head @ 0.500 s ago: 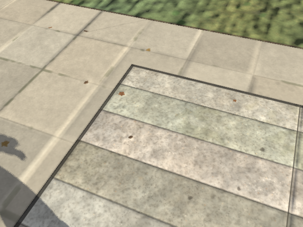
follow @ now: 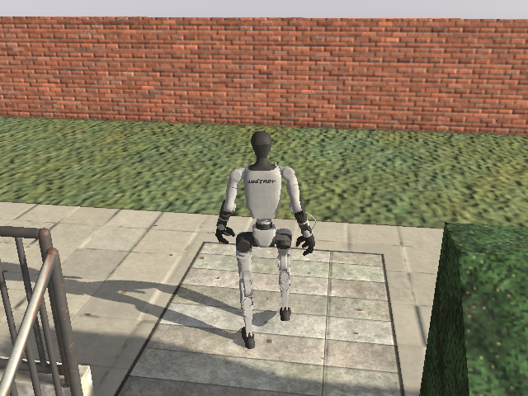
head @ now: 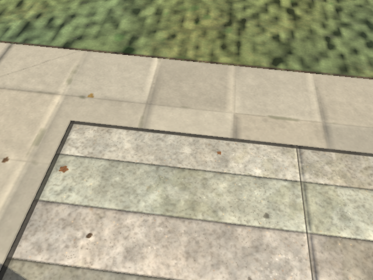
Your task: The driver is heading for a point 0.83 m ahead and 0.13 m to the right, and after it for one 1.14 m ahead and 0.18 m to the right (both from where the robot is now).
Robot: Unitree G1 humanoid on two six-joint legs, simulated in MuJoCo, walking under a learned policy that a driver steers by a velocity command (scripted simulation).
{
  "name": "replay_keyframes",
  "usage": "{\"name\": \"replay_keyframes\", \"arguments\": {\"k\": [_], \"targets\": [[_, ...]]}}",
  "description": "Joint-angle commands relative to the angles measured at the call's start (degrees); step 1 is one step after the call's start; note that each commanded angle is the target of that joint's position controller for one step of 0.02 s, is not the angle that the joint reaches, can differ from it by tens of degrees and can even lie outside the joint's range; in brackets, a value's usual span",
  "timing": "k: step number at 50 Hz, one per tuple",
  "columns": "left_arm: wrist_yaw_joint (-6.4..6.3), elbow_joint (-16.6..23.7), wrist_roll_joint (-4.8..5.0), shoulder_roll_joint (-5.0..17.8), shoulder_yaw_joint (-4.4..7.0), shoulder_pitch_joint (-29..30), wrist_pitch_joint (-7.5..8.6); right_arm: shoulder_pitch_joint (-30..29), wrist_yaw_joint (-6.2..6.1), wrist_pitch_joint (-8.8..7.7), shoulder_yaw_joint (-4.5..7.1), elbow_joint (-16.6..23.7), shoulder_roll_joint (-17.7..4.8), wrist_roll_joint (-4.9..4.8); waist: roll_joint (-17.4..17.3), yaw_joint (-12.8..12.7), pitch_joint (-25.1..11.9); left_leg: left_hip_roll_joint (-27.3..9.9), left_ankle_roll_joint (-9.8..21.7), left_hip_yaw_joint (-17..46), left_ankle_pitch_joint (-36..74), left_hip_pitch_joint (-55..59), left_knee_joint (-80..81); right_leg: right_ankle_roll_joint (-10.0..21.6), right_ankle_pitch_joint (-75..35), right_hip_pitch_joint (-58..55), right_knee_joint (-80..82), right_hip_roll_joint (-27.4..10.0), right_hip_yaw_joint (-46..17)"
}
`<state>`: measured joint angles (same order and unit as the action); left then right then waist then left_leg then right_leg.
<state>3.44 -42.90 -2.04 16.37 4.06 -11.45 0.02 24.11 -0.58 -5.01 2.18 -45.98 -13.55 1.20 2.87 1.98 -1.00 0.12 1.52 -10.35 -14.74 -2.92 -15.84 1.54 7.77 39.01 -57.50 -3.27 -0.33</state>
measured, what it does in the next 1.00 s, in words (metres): walks ahead, turning right: right foot, then left foot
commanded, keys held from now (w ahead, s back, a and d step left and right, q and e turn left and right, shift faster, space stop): w+e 0.56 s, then w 0.04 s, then w+q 0.40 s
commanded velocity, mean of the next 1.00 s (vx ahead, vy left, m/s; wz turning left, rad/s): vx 0.50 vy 0.00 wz -0.31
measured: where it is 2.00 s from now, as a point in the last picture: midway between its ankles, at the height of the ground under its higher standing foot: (228, 218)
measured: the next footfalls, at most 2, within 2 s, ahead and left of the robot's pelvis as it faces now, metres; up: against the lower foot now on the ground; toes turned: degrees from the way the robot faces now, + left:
right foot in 0.20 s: +0.27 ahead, -0.12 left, +0.00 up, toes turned -12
left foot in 0.74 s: +0.62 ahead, -0.06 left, +0.00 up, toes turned -22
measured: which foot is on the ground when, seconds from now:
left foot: down 0.00-0.22, up 0.24-0.72, down 0.74-1.00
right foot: up 0.00-0.18, down 0.20-0.76, up 0.78-1.00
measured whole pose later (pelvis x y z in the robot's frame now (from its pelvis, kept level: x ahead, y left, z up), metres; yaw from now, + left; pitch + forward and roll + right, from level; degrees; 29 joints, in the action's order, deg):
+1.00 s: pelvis +0.57 -0.11 +0.00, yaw -17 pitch +1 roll +0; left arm 1.3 -41.4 -2.9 15.5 1.1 -10.8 2.2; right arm 23.3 1.1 -2.9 2.9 -48.7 -14.3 0.0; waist 2.6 2.0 1.4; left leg 6.9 5.9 3.1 -10.0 -9.0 -18.6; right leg -0.6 13.5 33.2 -54.4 -3.3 -2.6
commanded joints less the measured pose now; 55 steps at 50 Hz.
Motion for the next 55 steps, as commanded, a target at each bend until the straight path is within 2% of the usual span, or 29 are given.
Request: {"name": "replay_keyframes", "arguments": {"k": [1,5,7,8,9,10,11,12,13,14,15,16,18,21,27,31,34,35,36,37,38,39,40,41,42,44,47,51,55], "targets": [[0.95,5.25,0.15,-0.25,-0.86,5.37,0.52,-2.41,-0.05,-0.99,1.49,2.67,-6.38,0.10,-8.00,-1.07,5.13,-13.90,6.01,3.45,19.69,-1.99,7.20,0.33,-6.81,1.24,8.84,-1.34,0.94],[1.53,7.73,-0.11,0.51,-1.06,10.53,0.58,0.25,-0.44,-0.37,2.29,0.35,-8.68,0.03,-7.15,0.16,6.80,-15.50,4.87,-0.46,26.13,2.51,5.18,3.67,-3.65,-3.06,18.17,0.09,5.80],[1.02,7.92,-0.34,1.30,-0.65,9.10,0.55,0.65,-0.70,0.20,2.59,-0.50,-10.31,0.05,-7.91,-0.86,4.89,-15.75,4.02,-2.63,43.66,5.96,-1.77,6.03,1.72,-7.84,20.13,3.53,8.53],[0.58,7.30,-0.47,2.10,-0.22,5.84,0.60,0.56,-0.86,0.67,2.86,-0.81,-11.53,0.14,-8.61,-2.45,2.52,-15.77,3.75,-3.49,52.42,7.16,-8.33,7.38,5.26,-11.96,20.51,5.91,9.52],[0.05,5.63,-0.62,3.25,0.50,-0.90,1.01,0.23,-0.98,1.25,3.08,-0.86,-12.55,0.10,-8.30,-5.57,-1.37,-15.50,3.46,-4.17,54.36,5.71,-18.77,8.93,6.76,-19.98,22.70,8.26,9.22],[-0.86,2.35,-1.09,5.75,1.80,-10.86,1.45,-0.10,-0.95,1.54,2.88,-0.21,-12.24,0.24,-4.92,-9.91,-7.23,-13.79,2.04,-5.07,45.82,-1.46,-33.60,10.81,6.59,-33.88,25.84,8.67,6.29],[-1.94,2.04,-1.19,12.30,3.50,-14.17,1.49,2.51,-0.38,1.50,1.38,2.59,-6.02,0.09,5.85,-8.40,-13.39,-9.17,-0.31,-4.60,9.12,-19.85,-52.91,15.37,14.16,-49.98,27.97,-7.25,-16.11],[-2.33,4.08,1.20,15.91,4.33,-12.84,1.05,-0.19,0.41,1.04,1.51,6.35,-6.60,0.13,11.29,-7.64,-19.26,1.82,-2.68,5.76,-17.71,-35.65,-67.27,22.90,12.15,-57.65,39.62,-16.97,-46.82],[-2.81,3.44,1.51,14.29,4.13,-12.17,0.50,-7.91,0.68,0.66,1.87,7.78,-8.81,0.33,2.43,-9.19,-11.99,-1.85,-1.94,12.27,-11.71,-42.87,-67.76,20.59,9.04,-55.09,41.86,-14.93,-39.46],[-3.39,2.67,1.61,11.57,3.37,-9.91,0.58,-8.76,0.81,-0.08,1.27,7.92,-7.75,-0.37,0.07,-6.89,-4.99,-4.35,-1.54,11.88,-6.02,-42.04,-63.63,18.95,1.91,-46.55,41.37,-13.75,-30.94],[-3.46,2.42,1.51,8.87,2.55,-7.64,0.88,-7.60,0.63,-0.27,1.09,6.95,-7.15,-0.12,-3.18,-3.80,-1.42,-6.31,-1.45,11.97,-3.74,-37.86,-57.74,16.14,-5.29,-38.86,41.59,-10.38,-25.00],[-3.48,2.58,1.92,7.38,2.02,-5.76,1.25,-6.32,0.60,0.52,1.04,6.69,-7.05,0.81,-3.13,-1.50,-0.09,-7.12,-1.98,12.32,-3.88,-33.82,-54.69,14.97,-10.13,-33.30,42.16,-7.68,-20.74],[-3.05,2.98,2.06,5.94,1.38,-4.64,2.31,-4.27,0.88,2.61,0.94,5.86,-6.62,1.84,-2.07,0.25,-1.26,-7.19,-2.98,11.85,-3.97,-29.56,-51.72,14.77,-15.09,-29.03,43.23,-4.86,-16.76],[-2.85,1.87,1.93,7.45,1.77,-7.37,3.03,-8.45,1.25,3.74,0.66,7.01,-5.52,1.65,-1.76,-0.53,0.58,-6.93,-4.27,10.84,0.67,-32.26,-45.13,14.68,-12.98,-26.93,45.53,-3.01,-15.36],[-3.04,0.15,2.05,7.92,2.00,-14.11,3.07,-22.14,1.69,3.27,0.16,10.40,-5.31,1.10,0.17,-5.73,2.91,-4.92,-4.82,11.34,13.40,-37.34,-28.50,12.34,-12.11,-33.20,44.49,-2.03,-17.23],[-3.66,-0.82,1.46,7.75,1.66,-16.81,3.25,-26.74,2.31,2.24,-0.34,11.77,-5.12,0.68,0.63,-7.45,3.21,-3.08,-3.11,10.10,15.09,-34.85,-20.73,11.45,-18.77,-37.86,41.84,-3.61,-17.58],[-4.03,-1.26,1.15,8.65,1.45,-14.98,3.85,-22.66,2.23,1.80,0.29,10.64,-6.57,0.59,1.82,-5.02,3.44,-1.30,0.64,9.05,10.82,-25.27,-15.75,8.75,-26.46,-38.83,39.99,-5.57,-16.52],[-4.09,-1.50,1.03,9.30,1.52,-14.32,4.03,-18.47,1.81,1.69,0.93,9.28,-7.74,0.53,2.02,-3.14,1.86,0.61,1.96,8.00,7.47,-19.89,-14.84,7.80,-35.46,-39.71,35.67,-5.14,-15.04],[-4.00,-1.91,0.85,9.34,1.41,-13.85,4.01,-10.75,1.17,1.33,1.63,6.72,-8.78,0.61,0.30,0.52,-1.91,2.48,3.54,6.82,6.62,-11.28,-12.03,6.73,-41.44,-39.79,26.00,-2.85,-11.96],[-3.89,-1.48,0.67,7.87,0.85,-13.82,4.15,-1.72,0.46,0.81,2.40,4.87,-10.97,1.07,-1.86,4.52,-7.68,-3.16,6.11,13.00,3.62,1.18,-11.75,5.73,-33.31,-33.60,12.43,-0.53,-9.42],[-3.55,0.24,2.34,3.20,-0.15,-19.64,4.27,4.10,0.09,0.70,3.98,4.79,-17.51,2.07,-14.22,3.00,-15.66,-18.68,13.76,40.13,-3.28,16.47,-8.97,2.53,-7.38,-17.41,-9.52,7.91,-3.80],[-3.39,-0.05,0.66,5.24,-0.04,-19.92,4.43,1.42,0.97,1.68,3.88,3.73,-15.52,-0.03,-17.53,1.00,-14.28,-21.65,16.79,58.37,-4.15,16.56,0.58,2.29,20.17,-6.32,-15.65,11.19,-4.11],[-3.34,0.39,-0.49,6.47,0.08,-14.89,4.26,-4.36,1.41,2.14,3.16,4.70,-11.84,-0.97,-9.82,-0.83,-4.45,-19.64,16.14,51.25,-9.13,9.03,0.77,2.52,15.77,-2.06,-17.45,6.42,-5.30],[-2.96,1.24,-0.67,6.43,-0.24,-9.74,4.45,-7.02,1.74,2.10,2.54,5.06,-9.05,-0.99,-4.84,-0.55,-0.66,-16.99,14.99,43.40,-5.52,2.74,1.28,2.39,11.83,-2.46,-14.68,4.12,-4.74],[-2.68,2.01,-0.59,5.62,-0.47,-7.69,4.40,-7.57,1.79,1.96,2.09,4.49,-7.87,-0.64,-4.53,-1.57,1.68,-13.86,13.40,38.02,0.20,-1.49,2.31,2.10,10.31,-3.51,-11.00,2.32,-4.20],[-2.31,2.02,-1.16,4.48,-1.05,-8.35,3.31,-6.68,1.72,1.35,1.84,2.91,-7.44,-0.87,-6.83,-3.37,1.93,-9.80,11.99,31.99,9.91,-5.65,3.48,0.45,9.39,-7.16,-5.93,0.81,-3.30],[-2.22,2.89,-1.01,3.57,-1.64,-5.92,2.55,-3.89,1.59,0.90,2.50,1.56,-9.02,-1.28,-6.96,-3.28,1.40,-8.16,13.46,28.74,15.93,-6.94,4.73,-1.86,8.09,-6.14,-1.25,0.42,-1.56],[-2.18,6.17,-0.54,2.59,-2.44,5.09,2.48,-0.16,1.39,1.28,3.00,0.33,-9.44,-1.51,-6.58,-0.42,3.76,-6.02,12.19,27.20,15.52,-7.19,6.22,-4.06,-1.37,-3.30,10.84,-0.06,-0.43],[-2.63,7.64,0.41,1.58,-3.05,10.45,3.05,3.80,0.85,2.03,3.40,-0.93,-9.95,-1.22,-6.87,1.64,1.99,-4.34,8.91,24.86,39.65,-4.11,-2.34,-3.91,-5.78,-7.22,18.68,3.74,0.89]]}}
